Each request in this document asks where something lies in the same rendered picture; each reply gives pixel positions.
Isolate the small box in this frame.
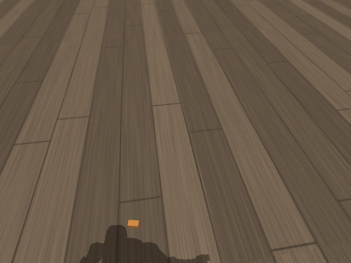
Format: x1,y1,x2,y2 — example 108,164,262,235
127,220,140,228

